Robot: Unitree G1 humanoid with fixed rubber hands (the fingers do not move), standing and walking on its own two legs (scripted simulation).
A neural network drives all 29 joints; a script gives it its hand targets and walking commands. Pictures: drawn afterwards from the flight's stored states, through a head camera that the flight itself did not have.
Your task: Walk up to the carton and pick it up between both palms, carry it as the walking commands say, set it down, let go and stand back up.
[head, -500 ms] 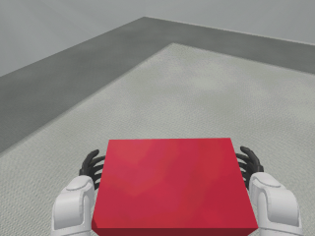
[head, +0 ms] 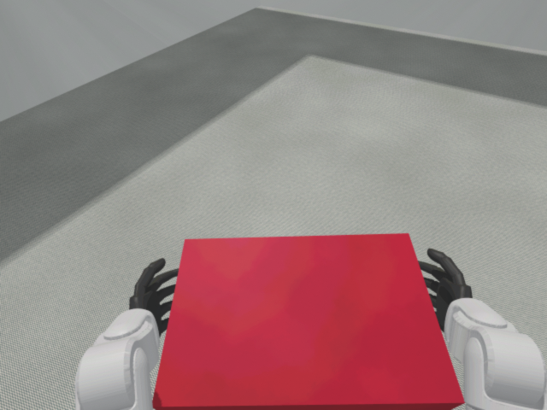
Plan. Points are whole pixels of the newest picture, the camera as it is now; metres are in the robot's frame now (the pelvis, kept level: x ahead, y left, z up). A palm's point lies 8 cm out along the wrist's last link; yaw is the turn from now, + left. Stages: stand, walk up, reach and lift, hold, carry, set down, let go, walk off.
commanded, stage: carry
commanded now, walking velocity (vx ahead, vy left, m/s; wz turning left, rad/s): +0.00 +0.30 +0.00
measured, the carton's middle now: (297, 343) +0.24 -0.01 -0.01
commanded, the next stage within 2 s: none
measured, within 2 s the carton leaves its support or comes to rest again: neither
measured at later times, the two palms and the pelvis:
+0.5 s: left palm (20, 339) +0.22 +0.34 +0.07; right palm (328, 329) +0.23 -0.04 +0.06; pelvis -0.02 +0.15 -0.01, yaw +1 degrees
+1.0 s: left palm out of the picture +0.19 +0.54 +0.08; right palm (157, 359) +0.19 +0.16 +0.08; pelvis -0.05 +0.34 -0.01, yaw +0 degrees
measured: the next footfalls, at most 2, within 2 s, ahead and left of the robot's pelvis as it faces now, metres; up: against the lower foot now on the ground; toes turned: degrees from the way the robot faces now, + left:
left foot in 0.14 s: +0.06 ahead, +0.19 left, +0.00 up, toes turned +7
right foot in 0.42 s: +0.02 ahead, +0.03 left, +0.00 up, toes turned -9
